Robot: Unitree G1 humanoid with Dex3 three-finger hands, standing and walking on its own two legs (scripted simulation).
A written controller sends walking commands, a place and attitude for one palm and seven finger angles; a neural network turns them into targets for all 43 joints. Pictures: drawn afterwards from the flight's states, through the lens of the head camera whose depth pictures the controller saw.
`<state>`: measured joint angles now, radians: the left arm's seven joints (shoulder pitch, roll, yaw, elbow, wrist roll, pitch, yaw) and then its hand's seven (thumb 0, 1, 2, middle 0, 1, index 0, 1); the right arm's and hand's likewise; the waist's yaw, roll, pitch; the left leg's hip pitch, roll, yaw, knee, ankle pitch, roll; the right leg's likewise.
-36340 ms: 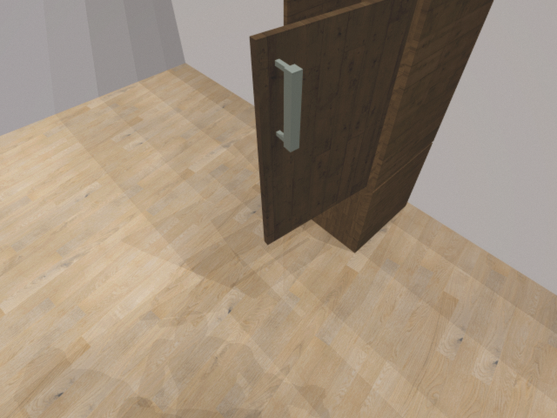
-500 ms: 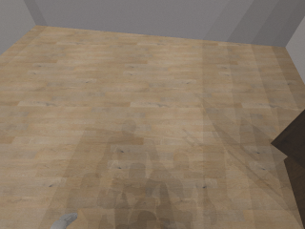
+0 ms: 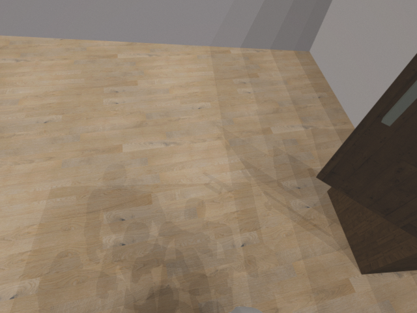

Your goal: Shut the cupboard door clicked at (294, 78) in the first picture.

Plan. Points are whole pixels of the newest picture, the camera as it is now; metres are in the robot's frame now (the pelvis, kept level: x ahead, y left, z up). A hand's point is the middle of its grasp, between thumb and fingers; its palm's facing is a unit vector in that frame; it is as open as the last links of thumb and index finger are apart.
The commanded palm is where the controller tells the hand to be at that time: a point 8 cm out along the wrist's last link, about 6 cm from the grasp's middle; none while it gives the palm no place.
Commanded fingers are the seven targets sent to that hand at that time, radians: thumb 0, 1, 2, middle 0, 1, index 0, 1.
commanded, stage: turn to face it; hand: left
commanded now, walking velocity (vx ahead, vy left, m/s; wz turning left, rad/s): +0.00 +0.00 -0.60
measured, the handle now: (410, 93) +0.62 -0.44 +0.12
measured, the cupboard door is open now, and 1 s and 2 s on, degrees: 48 48 48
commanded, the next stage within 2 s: take the last steps up to it in 0.90 s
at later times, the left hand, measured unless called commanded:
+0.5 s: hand (142, 299) +0.16 +0.14 -0.15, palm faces -0.27 -0.93 -0.27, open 7.3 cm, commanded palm none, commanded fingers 0.00 0.90 0.90 -0.20 -0.30 -0.20 -0.30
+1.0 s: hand (164, 264) +0.24 +0.11 -0.16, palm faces -0.46 -0.86 -0.24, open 7.4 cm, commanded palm none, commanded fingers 0.00 0.90 0.90 -0.20 -0.30 -0.20 -0.30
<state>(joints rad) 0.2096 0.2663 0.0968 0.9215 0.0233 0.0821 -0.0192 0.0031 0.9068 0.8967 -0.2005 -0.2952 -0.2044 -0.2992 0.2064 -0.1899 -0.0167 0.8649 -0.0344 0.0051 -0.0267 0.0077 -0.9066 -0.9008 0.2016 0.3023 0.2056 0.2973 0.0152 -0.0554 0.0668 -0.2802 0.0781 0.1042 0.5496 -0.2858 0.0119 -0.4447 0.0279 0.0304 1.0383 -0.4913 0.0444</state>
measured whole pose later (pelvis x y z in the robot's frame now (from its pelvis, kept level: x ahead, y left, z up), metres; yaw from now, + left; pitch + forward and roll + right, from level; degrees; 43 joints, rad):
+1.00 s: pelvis +0.06 -0.03 +0.00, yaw -29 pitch +0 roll -1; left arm 0.17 0.23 0.06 0.93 0.02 0.05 -0.01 0.00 0.91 0.90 -0.20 -0.29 -0.20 -0.30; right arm 0.29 -0.19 -0.03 0.96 -0.03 0.02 -0.02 0.01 -0.90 -0.90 0.20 0.30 0.21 0.30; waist -0.02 0.02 0.06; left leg -0.24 0.12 0.16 0.56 -0.31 -0.03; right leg -0.24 -0.01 -0.04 0.56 -0.28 0.02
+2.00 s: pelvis +0.20 -0.26 +0.00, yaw -40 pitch +1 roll -1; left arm 0.16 0.16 0.04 1.04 0.02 -0.02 0.02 -0.01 0.94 0.90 -0.20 -0.30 -0.21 -0.30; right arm 0.24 -0.19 -0.04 1.02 -0.02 0.00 -0.02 0.01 -0.91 -0.90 0.20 0.30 0.20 0.30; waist -0.04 0.03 0.06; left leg -0.46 0.08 0.07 0.95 -0.40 -0.02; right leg -0.26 0.04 -0.10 0.41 -0.17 -0.06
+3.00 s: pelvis +0.21 -0.18 +0.00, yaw -41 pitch -2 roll +0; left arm 0.28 0.20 0.01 0.95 0.02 0.03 0.03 0.00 0.91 0.90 -0.20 -0.30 -0.20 -0.30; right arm 0.30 -0.19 -0.01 0.98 -0.03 0.03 0.00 0.01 -0.92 -0.90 0.20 0.30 0.21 0.30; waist -0.01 0.03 0.02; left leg -0.24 -0.05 0.05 0.50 -0.23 0.07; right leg -0.32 -0.03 0.04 0.52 -0.27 0.01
